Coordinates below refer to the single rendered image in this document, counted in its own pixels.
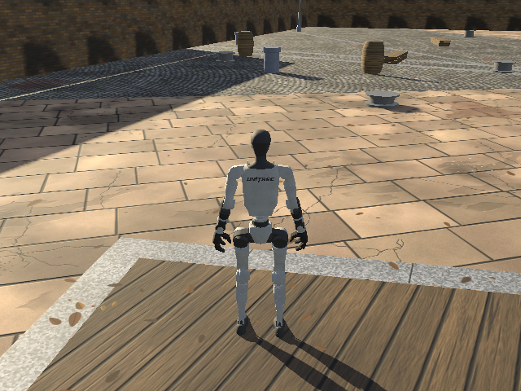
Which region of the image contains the robot right hand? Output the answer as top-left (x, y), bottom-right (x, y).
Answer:
top-left (289, 230), bottom-right (308, 251)

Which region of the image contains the left robot thigh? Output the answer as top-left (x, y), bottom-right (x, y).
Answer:
top-left (233, 227), bottom-right (250, 284)

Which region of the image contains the right robot thigh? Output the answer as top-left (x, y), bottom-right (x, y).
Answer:
top-left (272, 227), bottom-right (288, 286)

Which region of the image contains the robot left upper arm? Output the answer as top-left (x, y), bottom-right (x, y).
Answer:
top-left (222, 165), bottom-right (243, 209)

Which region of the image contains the robot right upper arm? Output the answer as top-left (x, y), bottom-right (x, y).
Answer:
top-left (278, 165), bottom-right (299, 209)

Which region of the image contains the robot thigh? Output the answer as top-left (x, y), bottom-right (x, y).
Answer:
top-left (233, 227), bottom-right (250, 284)
top-left (272, 227), bottom-right (288, 286)

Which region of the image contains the robot left hand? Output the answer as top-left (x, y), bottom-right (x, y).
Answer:
top-left (212, 232), bottom-right (231, 253)

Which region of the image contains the right robot forearm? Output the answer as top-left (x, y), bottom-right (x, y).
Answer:
top-left (290, 197), bottom-right (306, 233)

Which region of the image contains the left robot forearm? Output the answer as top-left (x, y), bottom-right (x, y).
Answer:
top-left (215, 197), bottom-right (230, 234)

